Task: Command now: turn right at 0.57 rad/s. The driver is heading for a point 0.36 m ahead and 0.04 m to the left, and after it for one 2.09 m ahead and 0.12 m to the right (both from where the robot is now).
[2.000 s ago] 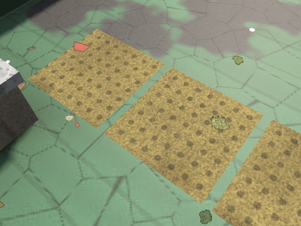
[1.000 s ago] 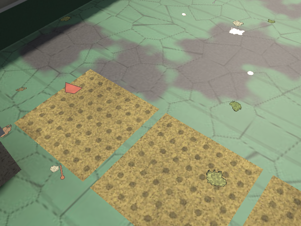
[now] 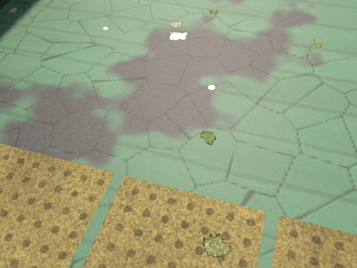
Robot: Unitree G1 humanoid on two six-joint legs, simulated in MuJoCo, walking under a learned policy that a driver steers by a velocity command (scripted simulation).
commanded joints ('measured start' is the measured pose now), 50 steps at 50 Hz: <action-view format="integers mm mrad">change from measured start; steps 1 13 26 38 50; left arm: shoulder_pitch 31 -6 -147 181 24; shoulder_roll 156 146 60 147 76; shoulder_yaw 35 21 -9 10 -23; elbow -54 -55 -70 -7 -27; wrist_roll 2 13 36 58 13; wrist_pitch -18 6 -55 -115 -111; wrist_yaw -1 -14 -62 -7 22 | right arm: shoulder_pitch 37 129 290 279 193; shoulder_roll -61 -28 -76 -81 -12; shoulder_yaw -12 14 -2 10 -16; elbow -55 -58 52 76 11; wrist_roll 5 3 13 36 -6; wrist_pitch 4 -31 -120 -117 -2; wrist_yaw -2 7 23 20 41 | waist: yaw -1 -48 -59 130 -51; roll -109 -116 73 -22 -149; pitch -127 -57 39 -218 -92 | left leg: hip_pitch -70 416 543 258 -31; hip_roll -6 -68 169 76 13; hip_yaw -26 46 -201 -64 -5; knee -40 -635 -986 -312 22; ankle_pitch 18 66 171 660 133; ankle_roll -14 87 231 124 47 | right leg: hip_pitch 175 -163 -510 391 91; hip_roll -238 -170 -104 -195 -355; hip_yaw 258 377 -14 77 -74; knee -111 -149 445 -17 -168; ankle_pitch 449 -434 34 139 622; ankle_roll -167 -113 99 -29 -107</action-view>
